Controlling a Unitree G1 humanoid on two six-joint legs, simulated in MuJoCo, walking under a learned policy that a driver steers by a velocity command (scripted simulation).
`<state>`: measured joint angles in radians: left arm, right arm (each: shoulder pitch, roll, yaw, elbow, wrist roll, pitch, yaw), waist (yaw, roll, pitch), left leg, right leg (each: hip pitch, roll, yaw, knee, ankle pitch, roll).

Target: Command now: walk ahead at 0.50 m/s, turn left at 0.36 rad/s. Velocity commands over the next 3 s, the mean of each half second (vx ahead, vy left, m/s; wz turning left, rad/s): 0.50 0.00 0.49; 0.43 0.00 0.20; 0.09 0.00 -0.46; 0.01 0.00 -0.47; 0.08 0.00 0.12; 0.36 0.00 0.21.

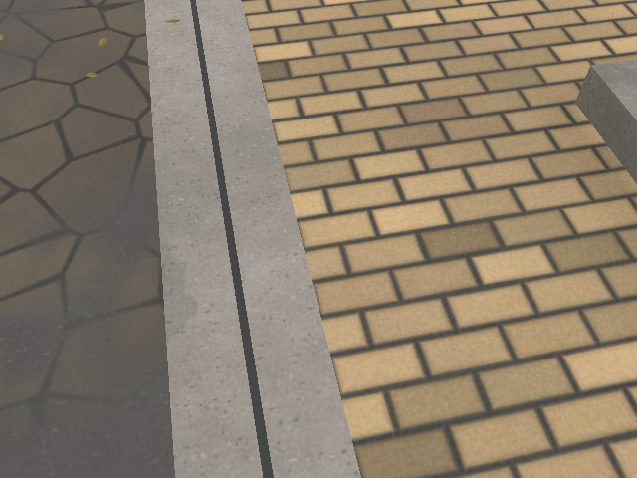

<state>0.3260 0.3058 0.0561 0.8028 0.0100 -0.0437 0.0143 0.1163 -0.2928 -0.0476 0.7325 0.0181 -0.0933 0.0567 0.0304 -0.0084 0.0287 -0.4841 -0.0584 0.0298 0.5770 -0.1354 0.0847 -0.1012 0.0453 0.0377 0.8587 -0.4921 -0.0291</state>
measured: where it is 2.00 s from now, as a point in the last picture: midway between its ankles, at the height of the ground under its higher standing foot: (280, 410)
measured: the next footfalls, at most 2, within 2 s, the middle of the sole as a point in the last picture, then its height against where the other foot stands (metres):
right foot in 0.44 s outside the picture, level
left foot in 0.92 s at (216, 409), level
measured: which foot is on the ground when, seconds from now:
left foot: down 0.00-0.44, up 0.46-0.90, down 0.92-1.00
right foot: up 0.00-0.42, down 0.44-0.92, up 0.94-1.00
